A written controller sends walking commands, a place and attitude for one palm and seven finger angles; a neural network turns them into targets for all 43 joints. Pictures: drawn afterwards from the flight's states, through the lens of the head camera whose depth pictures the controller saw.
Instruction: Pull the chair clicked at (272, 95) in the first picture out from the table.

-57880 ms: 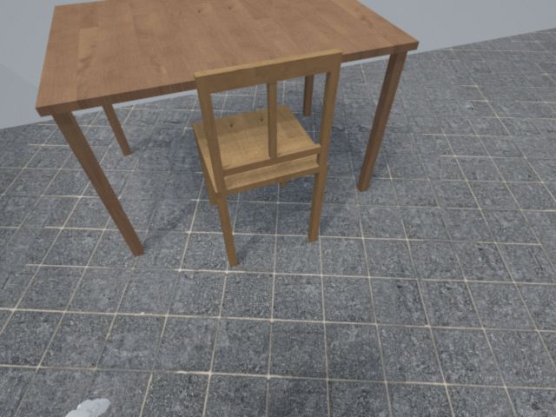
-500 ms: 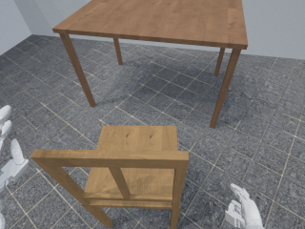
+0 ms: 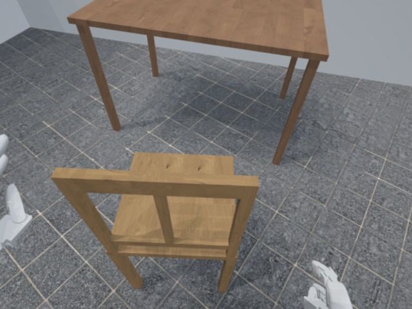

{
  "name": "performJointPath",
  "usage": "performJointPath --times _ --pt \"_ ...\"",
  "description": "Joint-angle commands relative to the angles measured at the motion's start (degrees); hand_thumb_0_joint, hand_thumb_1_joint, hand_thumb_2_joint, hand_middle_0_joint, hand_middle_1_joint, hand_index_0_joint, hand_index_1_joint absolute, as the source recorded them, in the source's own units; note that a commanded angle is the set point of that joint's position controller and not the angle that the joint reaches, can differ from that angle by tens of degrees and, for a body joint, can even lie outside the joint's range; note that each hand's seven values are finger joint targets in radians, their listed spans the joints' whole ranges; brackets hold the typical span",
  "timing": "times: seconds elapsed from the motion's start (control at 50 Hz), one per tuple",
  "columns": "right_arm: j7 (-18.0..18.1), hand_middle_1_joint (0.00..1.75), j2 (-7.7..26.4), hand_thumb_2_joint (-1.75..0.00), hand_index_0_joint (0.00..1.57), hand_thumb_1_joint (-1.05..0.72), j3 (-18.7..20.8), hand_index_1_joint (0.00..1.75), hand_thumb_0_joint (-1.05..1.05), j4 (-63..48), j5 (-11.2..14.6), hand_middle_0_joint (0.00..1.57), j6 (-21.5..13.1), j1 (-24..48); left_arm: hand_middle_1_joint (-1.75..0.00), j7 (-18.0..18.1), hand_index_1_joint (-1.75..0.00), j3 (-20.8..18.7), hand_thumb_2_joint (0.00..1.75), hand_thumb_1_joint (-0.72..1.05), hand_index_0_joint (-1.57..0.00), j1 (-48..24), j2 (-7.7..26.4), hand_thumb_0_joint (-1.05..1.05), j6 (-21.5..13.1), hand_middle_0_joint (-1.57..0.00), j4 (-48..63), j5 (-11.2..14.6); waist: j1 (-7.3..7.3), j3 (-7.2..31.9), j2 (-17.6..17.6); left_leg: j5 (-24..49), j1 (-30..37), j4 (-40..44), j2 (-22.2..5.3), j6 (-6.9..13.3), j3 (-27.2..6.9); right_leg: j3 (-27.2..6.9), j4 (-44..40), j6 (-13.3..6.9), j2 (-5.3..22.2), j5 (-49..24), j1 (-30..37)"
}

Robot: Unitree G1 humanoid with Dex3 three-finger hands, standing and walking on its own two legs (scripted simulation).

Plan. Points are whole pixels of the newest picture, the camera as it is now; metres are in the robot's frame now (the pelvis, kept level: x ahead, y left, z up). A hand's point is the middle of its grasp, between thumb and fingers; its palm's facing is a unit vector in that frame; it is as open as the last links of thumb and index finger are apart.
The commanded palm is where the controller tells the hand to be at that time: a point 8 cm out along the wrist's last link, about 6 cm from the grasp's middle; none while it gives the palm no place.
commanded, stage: step back with the hand held close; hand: left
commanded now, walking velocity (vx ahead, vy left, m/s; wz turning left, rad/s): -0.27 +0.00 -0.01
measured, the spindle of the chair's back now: (165, 219) +0.33 +0.12 -0.09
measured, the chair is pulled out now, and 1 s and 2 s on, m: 0.65 0.65 0.65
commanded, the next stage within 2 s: stop stepping back and stand still in 0.94 s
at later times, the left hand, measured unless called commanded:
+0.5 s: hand (7, 229) +0.18 +0.27 +0.17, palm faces +0.43 -0.76 -0.49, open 7.4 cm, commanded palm +0.11 +0.31 +0.19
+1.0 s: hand out of the picture +0.12 +0.25 +0.17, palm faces +0.37 -0.78 -0.51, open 7.4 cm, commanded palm +0.04 +0.29 +0.19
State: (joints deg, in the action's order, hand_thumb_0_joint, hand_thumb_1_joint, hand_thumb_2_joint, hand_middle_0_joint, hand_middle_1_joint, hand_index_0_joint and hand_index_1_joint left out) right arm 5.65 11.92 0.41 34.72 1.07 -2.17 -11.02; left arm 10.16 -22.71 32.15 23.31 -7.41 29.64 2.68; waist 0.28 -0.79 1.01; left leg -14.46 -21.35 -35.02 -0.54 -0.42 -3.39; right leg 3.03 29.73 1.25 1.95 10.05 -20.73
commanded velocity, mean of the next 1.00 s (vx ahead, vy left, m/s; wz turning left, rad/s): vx -0.39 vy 0.00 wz -0.02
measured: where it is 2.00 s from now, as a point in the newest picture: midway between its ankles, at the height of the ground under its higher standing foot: outside the picture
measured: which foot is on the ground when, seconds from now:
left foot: down 0.00-0.74, up 0.76-0.92, down 0.94-1.00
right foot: down 0.00-0.46, up 0.48-0.64, down 0.66-0.96, up 0.98-1.00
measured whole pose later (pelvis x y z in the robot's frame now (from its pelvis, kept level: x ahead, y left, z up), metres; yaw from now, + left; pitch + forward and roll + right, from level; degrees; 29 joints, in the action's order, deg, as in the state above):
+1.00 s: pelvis -0.10 -0.01 +0.00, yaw +1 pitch +3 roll +0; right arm 5.1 10.4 2.7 37.0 0.3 -5.4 -7.6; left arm 8.5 -28.0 32.6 27.7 -15.0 32.8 3.2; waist -1.0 -3.6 -4.5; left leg -15.3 -19.4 -32.2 0.7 0.6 0.0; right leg 0.0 39.6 1.2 2.1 20.3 -23.9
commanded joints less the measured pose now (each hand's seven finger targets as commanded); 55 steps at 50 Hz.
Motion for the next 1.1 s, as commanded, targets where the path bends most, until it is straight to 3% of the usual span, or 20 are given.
performJointPath --times 0.0,0.08,0.18,0.28,0.32,0.38,0.44,0.46,0.56,0.66,0.7,0.74,0.76,0.8,0.88,0.9,0.94,0.96,1.02,1.08 --pt "1.05 0.3 7.47 -0.9 0.2 -0.9 2.42 0.3 0.0 -9.71 0.15 0.2 -4.5 6.79 -0.3 1.44 -0.3 -9.99 0.9 0.9 -0.2 -3.15 12.44 0.0 -4.55 -0.2 13.51 -0.42 0.04 4.36 7.85 -15.94 -10.01 15.65 -7.01 3.96 -7.55 -4.21 -2.46 -1.1 2.33 12.11 10.11" --pt "0.66 0.3 6.85 -0.9 0.2 -0.9 2.41 0.3 0.0 -9.71 -0.09 0.2 -6.08 5.77 -0.3 1.06 -0.3 -9.99 0.9 0.9 -0.2 -2.48 11.12 0.0 -5.66 -0.2 13.99 -0.33 0.57 6.53 8.13 -9.75 -12.53 14.7 -7.85 4.16 -7.63 -3.47 2.71 -0.81 1.58 1.04 15.28" --pt "0.04 0.3 7.12 -0.9 0.2 -0.9 3.02 0.3 0.0 -9.35 -0.07 0.2 -6.61 4.87 -0.3 0.54 -0.3 -9.56 0.9 0.9 -0.2 -3.07 9.59 0.0 -6.34 -0.2 12.03 -1.01 0.34 3.49 5.96 -18.31 -20.61 13.19 -8.25 4.78 -7.08 -5.07 5.16 -1.13 1.77 2.58 16.53" --pt "-0.65 0.3 6.43 -0.9 0.2 -0.9 3.16 0.3 0.0 -7.4 -0.91 0.2 -6.28 3.84 -0.3 0.97 -0.3 -9.86 0.9 0.9 -0.2 -4.55 11.62 0.0 -6.98 -0.2 12.52 -0.3 -0.2 5.45 -6.67 -11.8 -4.5 -5.64 -0.57 1.1 -1.15 -14.94 -11.67 -7.21 12.09 12.18 -1.12" --pt "-0.89 0.3 5.92 -0.9 0.2 -0.9 3.05 0.3 0.0 -6.38 -1.02 0.2 -5.36 4.07 -0.3 1.32 -0.3 -9.93 0.9 0.9 -0.2 -2.7 11.59 0.0 -6.77 -0.2 12.94 0.05 -0.43 8.82 -7.34 -7.86 0.62 -10.28 -0.03 0.72 -0.14 -14.05 -12.15 -9.0 14.92 7.85 -2.11" --pt "-0.66 0.3 6.15 -0.9 0.2 -0.9 3.12 0.3 0.0 -7.03 -0.72 0.2 -4.55 6.08 -0.3 1.21 -0.3 -11.82 0.9 0.9 -0.2 -1.18 12.68 0.0 -7.36 -0.2 14.01 0.24 -0.33 8.27 -5.51 -5.63 1.04 0.87 -2.81 2.05 -3.3 -7.9 -7.38 -5.9 10.3 7.54 -1.75" --pt "0.11 0.3 8.04 -0.9 0.2 -0.9 3.2 0.3 0.0 -9.05 -0.49 0.2 -6.12 7.58 -0.3 0.84 -0.3 -12.97 0.9 0.9 -0.2 -1.19 12.32 0.0 -9.39 -0.2 17.44 -0.41 -0.56 5.8 15.82 -21.64 -18.27 22.14 -15.09 6.8 -14.6 -1.41 13.24 -0.48 -1.79 13.45 11.62" --pt "0.37 0.3 7.03 -0.9 0.2 -0.9 3.12 0.3 0.0 -8.66 -0.74 0.2 -6.84 7.29 -0.3 0.78 -0.3 -13.03 0.9 0.9 -0.2 -3.28 12.04 0.0 -9.85 -0.2 17.41 -0.76 -0.73 4.51 17.31 -19.11 -21.51 22.89 -16.91 8.34 -16.69 -2.51 18.38 -0.5 -2.27 11.07 12.96" --pt "-0.89 0.3 6.77 -0.9 0.2 -0.9 3.82 0.3 0.0 -4.03 -2.0 0.2 -10.1 3.59 -0.3 -1.17 -0.3 -10.43 0.9 0.9 -0.2 -0.39 10.35 0.0 -11.29 -0.2 14.79 0.5 0.39 9.02 12.21 28.56 6.06 10.23 -14.78 8.12 -11.92 -2.72 4.35 -1.21 -1.29 11.09 2.62" --pt "-1.95 0.3 7.25 -0.9 0.2 -0.9 3.63 0.3 0.0 -3.4 -2.29 0.2 -10.35 5.1 -0.3 -2.8 -0.3 -9.37 0.9 0.9 -0.2 -1.69 10.05 0.0 -12.12 -0.2 13.5 0.52 1.08 11.87 9.38 29.96 10.08 5.58 -12.69 4.94 -7.53 -1.8 -6.14 -1.8 -1.11 -1.75 8.2" --pt "-1.87 0.3 6.94 -0.9 0.2 -0.9 4.72 0.3 0.0 -4.52 -1.03 0.2 -9.62 5.2 -0.3 -3.16 -0.3 -12.03 0.9 0.9 -0.2 1.35 12.62 0.0 -11.47 -0.2 13.72 1.14 1.11 15.02 0.94 16.91 9.66 -0.24 -7.08 2.28 -1.71 -3.59 -7.35 -3.36 2.01 -10.83 8.14" --pt "-1.53 0.3 5.39 -0.9 0.2 -0.9 4.46 0.3 0.0 -6.14 -0.08 0.2 -8.25 6.09 -0.3 -2.39 -0.3 -12.59 0.9 0.9 -0.2 1.93 14.21 0.0 -11.07 -0.2 13.63 1.89 0.06 12.19 -10.64 -6.36 1.76 -14.94 1.59 -0.99 2.77 -17.74 -12.84 -9.46 16.19 -13.36 1.95" --pt "-1.41 0.3 4.81 -0.9 0.2 -0.9 4.64 0.3 0.0 -5.82 -0.25 0.2 -7.33 7.71 -0.3 -1.59 -0.3 -12.67 0.9 0.9 -0.2 1.92 13.73 0.0 -10.3 -0.2 11.92 1.86 0.81 10.04 -11.32 -12.17 -3.39 -26.22 2.02 -0.92 -0.3 -19.71 -14.21 -13.24 20.43 -13.1 0.94" --pt "-1.03 0.3 3.12 -0.9 0.2 -0.9 3.1 0.3 0.0 -6.1 -0.95 0.2 -6.31 9.46 -0.3 -0.83 -0.3 -13.67 0.9 0.9 -0.2 0.98 13.99 0.0 -9.73 -0.2 10.4 0.63 -0.21 8.79 -8.91 -14.83 -9.3 -26.87 0.36 -0.84 -2.58 -15.19 -9.27 -13.77 18.48 -26.93 6.69" --pt "0.89 0.3 3.86 -0.9 0.2 -0.9 2.0 0.3 0.0 -6.8 -0.62 0.2 -4.89 7.49 -0.3 -0.16 -0.3 -12.52 0.9 0.9 -0.2 1.1 12.2 0.0 -10.32 -0.2 12.68 0.22 -1.33 8.57 -7.13 -1.29 -0.35 9.11 -0.4 -0.09 1.93 -6.15 0.78 -5.77 9.51 -32.93 12.98" --pt "1.15 0.3 5.11 -0.9 0.2 -0.9 3.18 0.3 0.0 -6.31 -0.28 0.2 -4.98 7.91 -0.3 0.13 -0.3 -12.47 0.9 0.9 -0.2 1.6 12.96 0.0 -10.64 -0.2 13.71 0.56 -1.3 8.99 -1.66 15.77 4.95 16.05 -3.53 1.07 1.37 -4.31 5.12 -3.01 6.93 -27.28 11.95" --pt "-0.43 0.3 6.78 -0.9 0.2 -0.9 5.07 0.3 0.0 -6.55 -0.39 0.2 -6.86 4.52 -0.3 -1.07 -0.3 -11.15 0.9 0.9 -0.2 0.59 12.51 0.0 -12.44 -0.2 18.19 1.09 -0.93 11.47 9.76 47.01 15.78 14.12 -18.51 7.69 -7.71 -3.95 17.87 -0.07 0.42 12.4 -1.61" --pt "-0.59 0.3 4.79 -0.9 0.2 -0.9 4.65 0.3 0.0 -5.78 -1.92 0.2 -8.33 5.38 -0.3 -1.15 -0.3 -12.54 0.9 0.9 -0.2 2.33 13.06 0.0 -12.27 -0.2 16.01 1.2 -0.39 11.88 14.99 48.36 12.31 13.35 -20.43 10.3 -13.21 -5.37 23.74 0.04 -1.0 21.11 -3.31" --pt "-1.65 0.3 6.19 -0.9 0.2 -0.9 4.97 0.3 0.0 -4.09 -1.84 0.2 -9.96 3.76 -0.3 -0.93 -0.3 -10.88 0.9 0.9 -0.2 -1.32 11.8 0.0 -12.2 -0.2 21.97 0.8 -0.62 11.87 14.04 51.08 15.37 8.99 -18.15 9.36 -7.49 -5.66 19.48 -0.34 -0.79 17.15 -3.18" --pt "-3.01 0.3 6.63 -0.9 0.2 -0.9 4.81 0.3 0.0 -6.22 -0.47 0.2 -8.75 3.35 -0.3 -1.18 -0.3 -11.24 0.9 0.9 -0.2 5.11 10.85 0.0 -9.26 -0.2 17.45 1.33 -0.3 10.43 13.69 26.45 11.29 9.79 -14.7 6.0 -4.53 -2.22 5.43 -0.38 0.23 11.99 3.94"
